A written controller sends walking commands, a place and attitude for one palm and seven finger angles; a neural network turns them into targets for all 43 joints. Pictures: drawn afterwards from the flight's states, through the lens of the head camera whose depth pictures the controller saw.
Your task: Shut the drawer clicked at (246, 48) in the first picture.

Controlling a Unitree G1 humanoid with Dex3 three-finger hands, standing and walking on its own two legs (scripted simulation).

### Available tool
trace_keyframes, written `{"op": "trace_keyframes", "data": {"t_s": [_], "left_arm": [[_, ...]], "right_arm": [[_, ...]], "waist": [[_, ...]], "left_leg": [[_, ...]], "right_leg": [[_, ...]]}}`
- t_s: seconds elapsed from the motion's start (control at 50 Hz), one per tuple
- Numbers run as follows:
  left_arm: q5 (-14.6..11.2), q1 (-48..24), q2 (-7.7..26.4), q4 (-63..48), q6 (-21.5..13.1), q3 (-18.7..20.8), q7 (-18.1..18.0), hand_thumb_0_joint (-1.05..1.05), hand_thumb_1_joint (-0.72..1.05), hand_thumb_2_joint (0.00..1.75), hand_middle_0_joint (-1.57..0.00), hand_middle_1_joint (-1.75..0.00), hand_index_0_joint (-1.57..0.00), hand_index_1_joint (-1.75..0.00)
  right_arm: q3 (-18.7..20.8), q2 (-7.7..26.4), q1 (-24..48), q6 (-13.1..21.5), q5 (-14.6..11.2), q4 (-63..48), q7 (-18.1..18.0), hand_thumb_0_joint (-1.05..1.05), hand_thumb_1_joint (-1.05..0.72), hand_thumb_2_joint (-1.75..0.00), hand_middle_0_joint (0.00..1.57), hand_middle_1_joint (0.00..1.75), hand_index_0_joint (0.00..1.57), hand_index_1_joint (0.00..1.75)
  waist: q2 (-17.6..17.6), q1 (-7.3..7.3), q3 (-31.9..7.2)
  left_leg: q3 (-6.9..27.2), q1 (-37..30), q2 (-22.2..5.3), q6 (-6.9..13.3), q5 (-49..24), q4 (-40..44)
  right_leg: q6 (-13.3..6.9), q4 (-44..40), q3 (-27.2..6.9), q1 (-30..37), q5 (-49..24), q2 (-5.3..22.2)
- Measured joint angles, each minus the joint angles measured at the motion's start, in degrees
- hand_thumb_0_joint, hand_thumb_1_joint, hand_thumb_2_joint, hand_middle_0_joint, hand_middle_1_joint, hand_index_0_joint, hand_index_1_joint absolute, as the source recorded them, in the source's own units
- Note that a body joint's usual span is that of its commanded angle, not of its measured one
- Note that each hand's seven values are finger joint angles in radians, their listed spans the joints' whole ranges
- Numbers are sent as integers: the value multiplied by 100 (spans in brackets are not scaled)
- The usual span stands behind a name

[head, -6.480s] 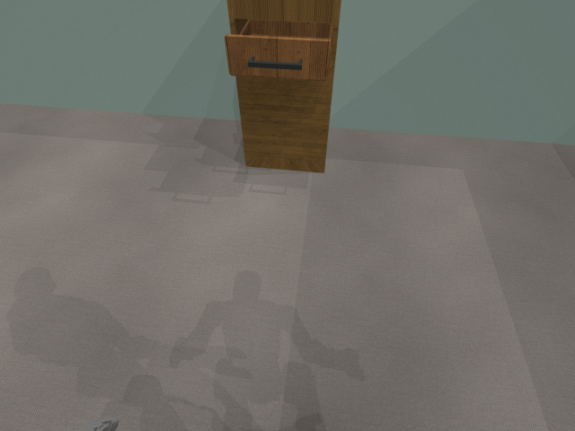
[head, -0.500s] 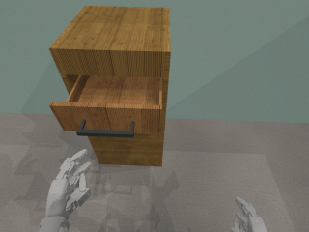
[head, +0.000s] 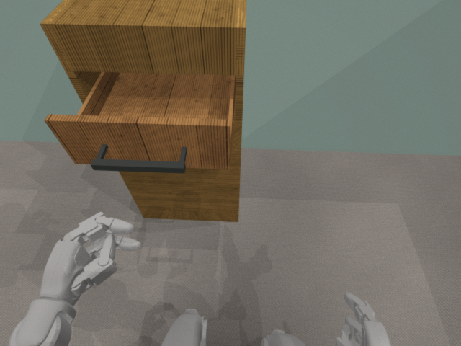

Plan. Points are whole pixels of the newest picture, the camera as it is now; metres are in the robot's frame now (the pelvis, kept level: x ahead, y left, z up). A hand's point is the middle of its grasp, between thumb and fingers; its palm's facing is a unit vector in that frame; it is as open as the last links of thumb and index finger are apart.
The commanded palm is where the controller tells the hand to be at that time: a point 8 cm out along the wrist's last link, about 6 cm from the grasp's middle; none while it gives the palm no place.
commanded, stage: raise the hand and make a fist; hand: left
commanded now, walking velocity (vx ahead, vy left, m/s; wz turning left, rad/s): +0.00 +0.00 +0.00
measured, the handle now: (141, 158) +0.49 +0.23 +0.00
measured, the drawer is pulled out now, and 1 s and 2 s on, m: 0.17 0.17 0.17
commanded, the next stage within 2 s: bring the fist close to the handle in 1.16 s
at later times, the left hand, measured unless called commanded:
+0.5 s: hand (113, 243) +0.26 +0.19 +0.08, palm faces -0.03 -1.00 -0.02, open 3.1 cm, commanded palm +0.24 +0.25 +0.09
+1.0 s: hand (117, 226) +0.28 +0.19 +0.10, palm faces +0.00 -1.00 -0.05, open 3.3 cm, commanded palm +0.26 +0.24 +0.10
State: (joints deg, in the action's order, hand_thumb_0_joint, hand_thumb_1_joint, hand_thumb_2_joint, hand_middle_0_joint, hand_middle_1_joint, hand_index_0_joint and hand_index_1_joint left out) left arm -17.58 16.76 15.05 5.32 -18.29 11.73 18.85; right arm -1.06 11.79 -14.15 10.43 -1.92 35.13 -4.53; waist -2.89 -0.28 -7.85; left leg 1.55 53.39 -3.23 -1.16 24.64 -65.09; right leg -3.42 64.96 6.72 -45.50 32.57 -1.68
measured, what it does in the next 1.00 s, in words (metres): stands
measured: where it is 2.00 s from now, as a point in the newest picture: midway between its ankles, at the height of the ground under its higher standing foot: outside the picture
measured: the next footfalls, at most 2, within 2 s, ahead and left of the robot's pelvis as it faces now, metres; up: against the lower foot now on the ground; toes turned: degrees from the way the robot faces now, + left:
none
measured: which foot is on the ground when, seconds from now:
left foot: down 0.00-1.00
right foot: down 0.00-1.00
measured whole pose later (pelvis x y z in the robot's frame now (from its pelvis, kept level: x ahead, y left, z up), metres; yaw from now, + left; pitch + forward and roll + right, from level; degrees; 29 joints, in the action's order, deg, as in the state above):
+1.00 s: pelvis +0.02 +0.02 +0.04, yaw +0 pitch +9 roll -1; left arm -12.1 13.7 12.5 3.1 -17.3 5.4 8.0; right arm -1.0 14.7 -15.4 6.0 -1.5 30.8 -2.2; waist -2.1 -1.2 -5.9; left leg -1.1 41.1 -1.9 0.8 21.9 -53.8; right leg -1.4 53.1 4.2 -33.7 28.5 -0.6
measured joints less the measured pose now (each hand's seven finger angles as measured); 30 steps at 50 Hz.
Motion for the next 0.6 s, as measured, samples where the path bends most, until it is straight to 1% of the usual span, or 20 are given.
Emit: {"op": "trace_keyframes", "data": {"t_s": [0.04,0.12,0.2,0.3,0.4,0.52,0.6], "left_arm": [[-9,64,-61,1,22,60,-101,2,90,90,-80,-96,-81,-96],[38,238,-164,-59,-210,71,-249,2,90,90,-88,-104,-89,-105],[112,388,-213,-190,-406,-123,-337,2,90,90,-96,-113,-97,-114],[248,414,-276,-385,-490,-409,-547,2,90,90,-106,-124,-107,-125],[414,303,-312,-591,-405,-629,-793,2,90,90,-116,-135,-117,-135],[563,70,-330,-677,-81,-838,-979,2,90,90,-128,-147,-129,-148],[624,-112,-338,-619,103,-885,-1060,2,90,90,-134,-154,-134,-154]], "right_arm": [[66,17,-118,-31,4,23,11,1,-90,-89,20,30,21,30],[212,128,-266,-46,17,31,41,1,-90,-90,20,30,21,30],[306,264,-261,-21,21,-32,59,1,-90,-90,20,30,21,30],[303,310,-103,16,47,-169,81,1,-91,-90,20,30,20,30],[176,229,95,-42,75,-374,147,1,-91,-90,20,30,20,30],[-42,103,206,-187,82,-622,230,1,-91,-90,20,30,21,30],[-148,49,189,-290,87,-689,260,1,-90,-90,20,30,21,30]], "waist": [[12,-66,-8],[47,-124,-18],[66,-117,29],[117,-81,63],[130,-47,66],[84,-6,79],[69,13,94]], "left_leg": [[-93,-149,9,27,-36,177],[-213,-329,35,94,-83,415],[-254,-394,66,161,-88,492],[-261,-404,106,226,-73,491],[-237,-467,141,267,-62,499],[-216,-644,170,294,-89,606],[-224,-776,178,300,-118,706]], "right_leg": [[35,-146,-89,103,-53,15],[96,-369,-202,241,-133,46],[148,-485,-239,319,-171,75],[206,-536,-243,362,-184,112],[247,-604,-217,471,-194,140],[279,-768,-194,684,-246,157],[287,-876,-202,814,-285,162]]}}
